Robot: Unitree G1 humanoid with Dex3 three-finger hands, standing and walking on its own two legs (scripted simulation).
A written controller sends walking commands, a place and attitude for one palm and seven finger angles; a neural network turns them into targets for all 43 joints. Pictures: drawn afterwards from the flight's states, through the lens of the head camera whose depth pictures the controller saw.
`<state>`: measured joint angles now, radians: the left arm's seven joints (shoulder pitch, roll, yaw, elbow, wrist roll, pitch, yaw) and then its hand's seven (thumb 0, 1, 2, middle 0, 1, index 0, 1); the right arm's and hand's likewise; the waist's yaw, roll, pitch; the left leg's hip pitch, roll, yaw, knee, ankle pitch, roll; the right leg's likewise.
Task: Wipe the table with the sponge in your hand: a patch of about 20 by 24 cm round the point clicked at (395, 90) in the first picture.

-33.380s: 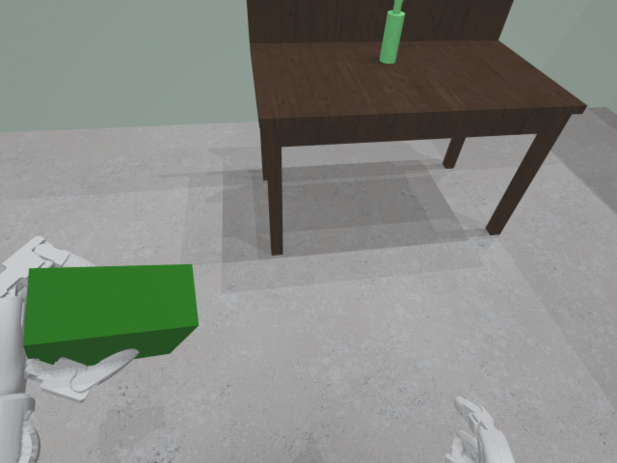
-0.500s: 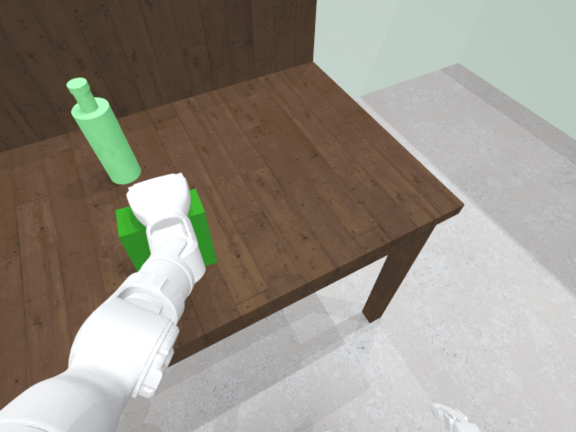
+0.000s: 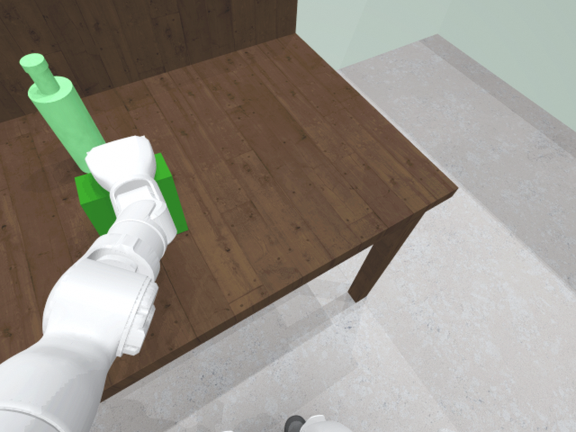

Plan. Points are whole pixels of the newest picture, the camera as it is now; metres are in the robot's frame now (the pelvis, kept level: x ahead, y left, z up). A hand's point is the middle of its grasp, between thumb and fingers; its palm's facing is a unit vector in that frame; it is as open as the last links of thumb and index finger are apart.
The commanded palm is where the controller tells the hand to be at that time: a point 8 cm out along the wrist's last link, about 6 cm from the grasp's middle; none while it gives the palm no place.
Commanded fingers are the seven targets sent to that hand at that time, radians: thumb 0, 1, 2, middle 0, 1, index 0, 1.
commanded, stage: wipe forward along the third lane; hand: left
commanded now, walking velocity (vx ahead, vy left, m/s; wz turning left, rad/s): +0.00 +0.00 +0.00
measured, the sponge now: (140, 215) +0.47 +0.21 -0.04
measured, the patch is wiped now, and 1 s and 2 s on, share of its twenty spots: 0.95 0.95 0.95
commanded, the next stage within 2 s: wipe back along the third lane in 0.12 s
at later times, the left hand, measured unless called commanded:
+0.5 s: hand (125, 183) +0.49 +0.22 +0.02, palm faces -0.06 +0.00 -1.00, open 10.4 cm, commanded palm +0.46 +0.18 +0.05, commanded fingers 0.00 0.10 1.30 -1.20 -1.60 -1.20 -1.60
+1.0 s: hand (144, 205) +0.45 +0.18 +0.02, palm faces -0.05 -0.01 -1.00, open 10.4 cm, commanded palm +0.41 +0.15 +0.05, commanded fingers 0.00 0.10 1.30 -1.20 -1.60 -1.20 -1.60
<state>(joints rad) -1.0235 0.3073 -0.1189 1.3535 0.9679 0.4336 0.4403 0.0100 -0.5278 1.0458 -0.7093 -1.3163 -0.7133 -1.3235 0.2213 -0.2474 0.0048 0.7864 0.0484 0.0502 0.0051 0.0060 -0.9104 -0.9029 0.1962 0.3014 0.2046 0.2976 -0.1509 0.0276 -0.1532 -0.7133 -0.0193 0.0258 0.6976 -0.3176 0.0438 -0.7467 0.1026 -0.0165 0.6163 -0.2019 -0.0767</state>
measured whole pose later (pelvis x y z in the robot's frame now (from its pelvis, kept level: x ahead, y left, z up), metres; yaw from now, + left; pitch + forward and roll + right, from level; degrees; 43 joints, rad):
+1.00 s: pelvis +0.03 +0.03 +0.01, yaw +2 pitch +14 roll -2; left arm -0.85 0.04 -0.35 1.21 0.93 0.51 0.50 0.00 -0.50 1.05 -0.66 -1.37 -0.66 -1.37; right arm 0.12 -0.19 -0.03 0.78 0.03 0.18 0.07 0.01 -0.91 -0.90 0.20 0.30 0.20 0.30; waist -0.02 0.02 -0.19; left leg -0.55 -0.06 0.01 0.65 -0.35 0.08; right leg -0.58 0.07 -0.02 0.57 -0.25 -0.04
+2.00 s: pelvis +0.01 -0.02 +0.02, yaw +1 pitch +6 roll +0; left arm -0.49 0.05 -0.43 0.87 0.93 0.56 0.45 0.00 -0.50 1.05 -0.66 -1.37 -0.66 -1.38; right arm 0.03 -0.21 0.00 0.72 0.06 0.23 0.02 0.01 -0.91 -0.90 0.19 0.30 0.20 0.30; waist 0.04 0.02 -0.15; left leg -0.35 -0.03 0.01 0.51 -0.28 0.02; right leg -0.40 0.10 -0.02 0.48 -0.20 -0.10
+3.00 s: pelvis +0.01 +0.00 +0.02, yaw +1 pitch +4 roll +0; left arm -0.33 0.20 -0.29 0.63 1.00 0.47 0.30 0.00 -0.52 1.05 -0.70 -1.32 -0.71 -1.33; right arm 0.04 -0.23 0.02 0.70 0.08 0.18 -0.03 0.01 -0.91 -0.90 0.20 0.30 0.20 0.30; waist 0.05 0.03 -0.10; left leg -0.31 -0.04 0.02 0.50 -0.27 0.04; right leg -0.36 0.09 0.00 0.48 -0.20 -0.09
